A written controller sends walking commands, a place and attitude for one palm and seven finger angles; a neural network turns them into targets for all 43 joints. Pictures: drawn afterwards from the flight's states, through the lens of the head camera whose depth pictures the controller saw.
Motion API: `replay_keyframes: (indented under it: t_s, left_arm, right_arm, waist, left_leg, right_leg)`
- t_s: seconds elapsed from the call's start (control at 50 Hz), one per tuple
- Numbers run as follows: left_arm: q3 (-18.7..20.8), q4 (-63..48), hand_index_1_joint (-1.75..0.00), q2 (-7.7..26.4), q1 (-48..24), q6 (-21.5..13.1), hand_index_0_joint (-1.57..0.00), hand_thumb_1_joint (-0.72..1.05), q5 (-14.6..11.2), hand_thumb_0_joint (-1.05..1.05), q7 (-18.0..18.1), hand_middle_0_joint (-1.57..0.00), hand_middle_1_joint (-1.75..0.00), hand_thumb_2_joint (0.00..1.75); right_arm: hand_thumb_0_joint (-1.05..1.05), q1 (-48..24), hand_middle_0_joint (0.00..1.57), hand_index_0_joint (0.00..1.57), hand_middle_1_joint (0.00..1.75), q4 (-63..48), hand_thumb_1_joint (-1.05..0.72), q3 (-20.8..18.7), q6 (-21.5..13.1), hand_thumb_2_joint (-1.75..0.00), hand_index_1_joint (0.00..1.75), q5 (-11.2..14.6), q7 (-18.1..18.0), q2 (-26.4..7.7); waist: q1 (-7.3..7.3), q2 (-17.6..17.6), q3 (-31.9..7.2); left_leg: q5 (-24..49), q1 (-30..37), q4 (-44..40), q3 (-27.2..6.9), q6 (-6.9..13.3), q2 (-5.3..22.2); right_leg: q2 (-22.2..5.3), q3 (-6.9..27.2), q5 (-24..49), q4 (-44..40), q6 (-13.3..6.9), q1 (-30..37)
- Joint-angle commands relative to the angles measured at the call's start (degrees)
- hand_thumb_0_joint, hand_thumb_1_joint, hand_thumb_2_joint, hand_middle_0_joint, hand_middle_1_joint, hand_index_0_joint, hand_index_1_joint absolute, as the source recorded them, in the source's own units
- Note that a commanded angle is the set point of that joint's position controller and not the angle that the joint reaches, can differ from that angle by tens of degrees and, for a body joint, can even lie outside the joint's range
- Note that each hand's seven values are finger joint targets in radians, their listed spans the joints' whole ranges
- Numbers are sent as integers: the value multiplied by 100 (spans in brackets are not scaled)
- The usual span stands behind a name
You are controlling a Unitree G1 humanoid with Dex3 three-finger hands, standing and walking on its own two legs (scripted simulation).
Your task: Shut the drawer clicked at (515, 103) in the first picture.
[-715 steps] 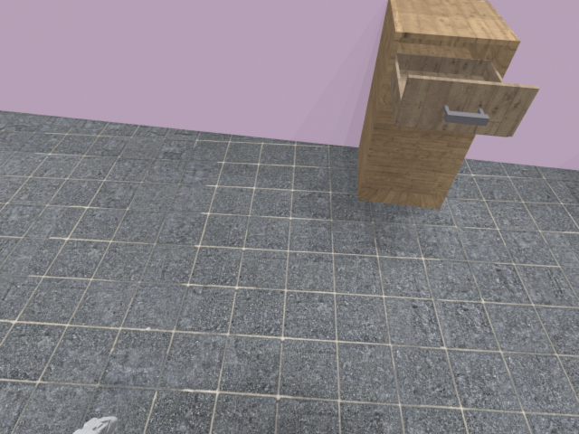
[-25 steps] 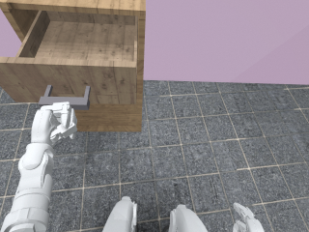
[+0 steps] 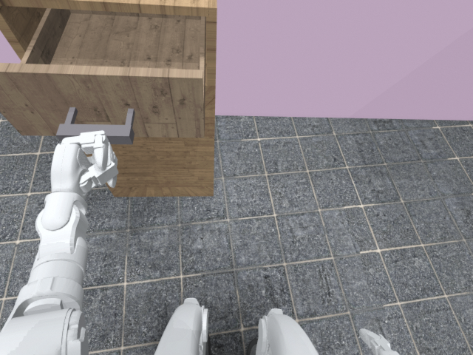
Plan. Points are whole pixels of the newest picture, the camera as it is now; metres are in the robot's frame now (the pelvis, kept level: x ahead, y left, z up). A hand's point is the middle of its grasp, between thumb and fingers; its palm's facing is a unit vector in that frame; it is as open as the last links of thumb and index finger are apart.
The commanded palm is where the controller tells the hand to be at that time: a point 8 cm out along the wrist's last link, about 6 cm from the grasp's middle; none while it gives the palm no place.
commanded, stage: push the drawer shut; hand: left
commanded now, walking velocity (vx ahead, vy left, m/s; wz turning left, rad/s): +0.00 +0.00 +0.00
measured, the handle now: (99, 124) +0.49 +0.26 +0.04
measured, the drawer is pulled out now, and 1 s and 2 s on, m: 0.16 0.05 0.00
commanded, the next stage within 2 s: pull the fist back off the drawer in 1.72 s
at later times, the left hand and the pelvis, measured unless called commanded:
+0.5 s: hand (117, 134) +0.47 +0.23 +0.03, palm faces +0.07 -1.00 -0.02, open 3.4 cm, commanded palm +0.47 +0.26 +0.04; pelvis +0.00 -0.01 -0.01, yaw -1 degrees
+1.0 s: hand (121, 113) +0.52 +0.23 +0.03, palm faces +0.09 -1.00 -0.02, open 3.4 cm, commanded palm +0.54 +0.25 +0.04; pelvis +0.00 +0.00 -0.02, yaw -2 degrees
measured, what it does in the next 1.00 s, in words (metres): stands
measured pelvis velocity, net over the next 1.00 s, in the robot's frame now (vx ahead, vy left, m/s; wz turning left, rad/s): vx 0.00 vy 0.00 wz -0.03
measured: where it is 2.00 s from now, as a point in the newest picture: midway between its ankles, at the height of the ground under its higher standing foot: outside the picture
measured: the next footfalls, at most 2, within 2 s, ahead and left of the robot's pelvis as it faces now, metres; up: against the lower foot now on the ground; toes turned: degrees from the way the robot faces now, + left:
none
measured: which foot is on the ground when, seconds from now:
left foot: down 0.00-1.00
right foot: down 0.00-1.00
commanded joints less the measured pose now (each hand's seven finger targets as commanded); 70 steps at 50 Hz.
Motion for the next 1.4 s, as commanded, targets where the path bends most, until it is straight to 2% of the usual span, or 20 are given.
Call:
replay_keyframes:
  t_s: [0.0, 0.04, 0.08, 0.1, 0.2, 0.28, 0.46, 0.54, 0.62, 0.72, 0.76, 0.82, 0.88, 0.96, 1.06, 1.14, 1.26, 1.28, 1.32, 1.38]
  left_arm:
    - [150, -1130, -160, 1301, -3112, -543, -140, 90, 21, 0, 37, -140, -160, 90]
    - [359, -791, -160, 1555, -3231, -542, -140, 90, 13, 0, 17, -140, -160, 90]
    - [529, -638, -160, 1806, -3358, -557, -140, 90, 7, 0, -23, -140, -160, 90]
    - [386, -642, -160, 1725, -3556, -567, -140, 90, 35, 0, -78, -140, -160, 90]
    - [669, -229, -160, 2139, -3800, -508, -140, 90, -4, 0, -198, -140, -160, 90]
    - [618, -228, -160, 2175, -4183, -465, -140, 90, -7, 0, -283, -140, -160, 90]
    - [954, 130, -160, 2723, -4481, -352, -140, 90, 96, 0, -259, -140, -160, 90]
    - [812, 162, -160, 2625, -4770, -367, -140, 90, 150, 0, -255, -140, -160, 90]
    - [840, 320, -160, 2781, -5064, -342, -140, 90, 217, 0, -221, -140, -160, 90]
    - [904, 342, -160, 2941, -5322, -355, -140, 90, 325, 0, -157, -140, -160, 90]
    - [796, 347, -160, 2819, -5468, -339, -140, 90, 335, 0, -128, -140, -160, 90]
    - [870, 463, -160, 2953, -5570, -330, -140, 90, 403, 0, -71, -140, -160, 90]
    - [726, 401, -160, 2849, -5945, -340, -140, 90, 475, 0, 4, -140, -160, 90]
    - [776, 603, -160, 2996, -6072, -288, -140, 90, 554, 0, 87, -140, -160, 90]
    - [810, 718, -160, 3235, -6372, -254, -140, 90, 669, 0, 121, -140, -160, 90]
    - [864, 656, -160, 3344, -6595, -248, -140, 90, 710, 0, 131, -140, -160, 90]
    - [932, 785, -160, 3553, -6813, -136, -140, 90, 759, 0, 100, -140, -160, 90]
    - [925, 739, -160, 3581, -6921, -158, -140, 90, 767, 0, 88, -140, -160, 90]
    - [950, 706, -160, 3654, -7009, -142, -140, 90, 793, 0, 90, -140, -160, 90]
    - [960, 809, -160, 3682, -7060, -96, -140, 90, 788, 0, 74, -140, -160, 90]
  right_arm:
    - [0, 513, 20, 20, 30, -396, -90, -404, -116, -90, 30, -20, -82, -1018]
    - [0, 555, 20, 20, 30, -353, -90, -382, -77, -90, 30, -27, -95, -1030]
    - [0, 578, 20, 20, 30, -364, -90, -363, -53, -90, 30, -25, -102, -1049]
    - [0, 554, 20, 20, 30, -369, -90, -337, -48, -90, 30, -12, -98, -1014]
    - [0, 683, 20, 20, 30, -333, -90, -320, -2, -90, 30, -13, -94, -1072]
    - [0, 812, 20, 20, 30, -295, -90, -328, 15, -90, 30, -28, -77, -1084]
    - [0, 1014, 20, 20, 30, -225, -90, -324, 72, -90, 30, -51, -47, -1175]
    - [0, 1102, 20, 20, 30, -187, -90, -312, 90, -90, 30, -73, -13, -1170]
    - [0, 1175, 20, 20, 30, -153, -90, -291, 104, -90, 30, -88, -17, -1210]
    - [0, 1275, 20, 20, 30, -124, -90, -293, 128, -90, 30, -134, -4, -1272]
    - [0, 1304, 20, 20, 30, -114, -90, -284, 125, -90, 30, -149, 11, -1265]
    - [0, 1367, 20, 20, 30, -96, -90, -280, 152, -90, 30, -163, 17, -1299]
    - [0, 1413, 20, 20, 30, -62, -90, -271, 145, -90, 30, -203, 31, -1303]
    - [0, 1472, 20, 20, 30, -54, -90, -244, 169, -90, 30, -225, 38, -1343]
    - [0, 1531, 20, 20, 30, -41, -90, -202, 198, -90, 30, -256, 33, -1386]
    - [0, 1628, 20, 20, 30, -28, -90, -201, 208, -90, 30, -295, 52, -1401]
    - [0, 1740, 20, 20, 30, -11, -90, -161, 267, -90, 30, -300, 75, -1410]
    - [0, 1753, 20, 20, 30, -7, -90, -156, 258, -90, 30, -309, 81, -1409]
    - [0, 1792, 20, 20, 30, 21, -90, -149, 282, -90, 30, -320, 85, -1416]
    - [0, 1859, 20, 20, 30, 28, -90, -134, 278, -90, 30, -335, 98, -1421]
  waist:
    - [-384, 737, -2439]
    - [-424, 478, -2290]
    - [-408, 472, -2317]
    - [-446, 695, -2368]
    - [-489, 641, -2487]
    - [-545, 977, -2706]
    - [-645, 844, -2760]
    - [-718, 1110, -2797]
    - [-839, 1058, -2680]
    - [-853, 1324, -2958]
    - [-911, 1360, -2905]
    - [-950, 1321, -2971]
    - [-1049, 1554, -2956]
    - [-1125, 1462, -2927]
    - [-1211, 1671, -2960]
    - [-1236, 1852, -3227]
    - [-1330, 1841, -3212]
    - [-1338, 2067, -3237]
    - [-1334, 2145, -3351]
    - [-1424, 2048, -3339]
  left_leg:
    - [901, 2644, -1024, -742, -237, 90]
    - [822, 2321, -950, -674, -200, 85]
    - [833, 2088, -856, -601, -154, 56]
    - [855, 2077, -816, -551, -155, 51]
    - [935, 1861, -674, -530, -120, 74]
    - [1175, 2066, -622, -581, -127, 88]
    - [1205, 1830, -543, -571, -91, 137]
    - [1291, 1998, -525, -607, -108, 146]
    - [1195, 1907, -509, -641, -93, 164]
    - [1333, 2285, -527, -789, -142, 197]
    - [1330, 2327, -546, -811, -147, 195]
    - [1386, 2382, -539, -869, -157, 212]
    - [1375, 2568, -567, -985, -184, 229]
    - [1263, 2504, -567, -1024, -184, 246]
    - [1284, 2572, -539, -1101, -206, 274]
    - [1599, 2800, -478, -1161, -238, 291]
    - [1806, 2652, -380, -1104, -207, 299]
    - [1875, 2767, -373, -1129, -225, 304]
    - [2036, 2899, -352, -1164, -261, 322]
    - [2127, 2803, -297, -1155, -225, 321]
  right_leg:
    - [116, 443, 769, -836, -48, -61]
    - [128, 476, 730, -871, -26, 70]
    - [145, 537, 735, -869, -36, 216]
    - [132, 567, 751, -856, -29, 189]
    - [168, 627, 795, -833, -22, 265]
    - [184, 587, 944, -751, -42, 150]
    - [217, 623, 945, -781, -5, 191]
    - [231, 591, 965, -761, -16, 1]
    - [239, 572, 894, -751, -7, -132]
    - [246, 476, 900, -658, -39, -434]
    - [247, 455, 898, -672, -34, -470]
    - [256, 430, 908, -649, -40, -563]
    - [248, 376, 881, -588, -54, -830]
    - [250, 365, 824, -611, -41, -892]
    - [248, 342, 838, -569, -53, -1076]
    - [253, 313, 969, -530, -64, -1129]
    - [285, 316, 1077, -559, -53, -1025]
    - [281, 306, 1093, -524, -70, -1160]
    - [289, 287, 1152, -510, -72, -1185]
    - [308, 280, 1208, -516, -65, -1155]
